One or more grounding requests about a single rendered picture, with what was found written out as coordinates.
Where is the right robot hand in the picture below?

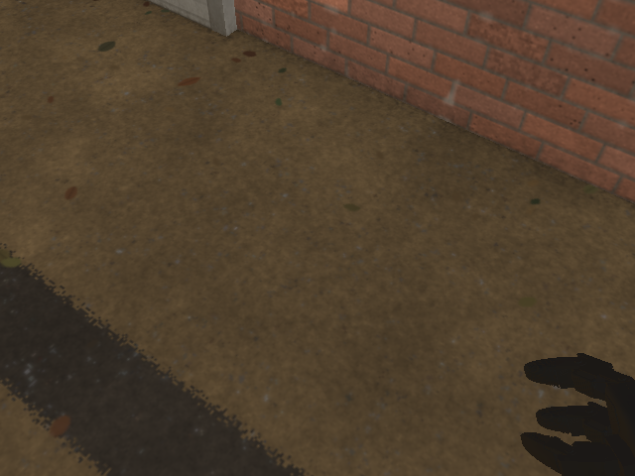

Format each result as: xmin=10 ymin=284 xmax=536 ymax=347
xmin=520 ymin=353 xmax=635 ymax=476

